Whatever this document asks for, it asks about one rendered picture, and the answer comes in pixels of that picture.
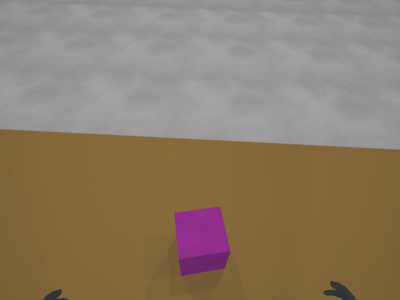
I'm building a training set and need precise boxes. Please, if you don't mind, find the right robot hand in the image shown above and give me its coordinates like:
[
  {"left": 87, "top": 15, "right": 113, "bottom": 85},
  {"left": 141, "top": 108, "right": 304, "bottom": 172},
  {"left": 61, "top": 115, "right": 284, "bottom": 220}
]
[{"left": 324, "top": 281, "right": 356, "bottom": 300}]

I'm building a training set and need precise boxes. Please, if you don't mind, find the carton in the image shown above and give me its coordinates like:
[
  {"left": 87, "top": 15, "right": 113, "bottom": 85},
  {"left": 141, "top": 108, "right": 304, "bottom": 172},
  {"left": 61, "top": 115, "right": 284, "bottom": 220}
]
[{"left": 174, "top": 206, "right": 231, "bottom": 276}]

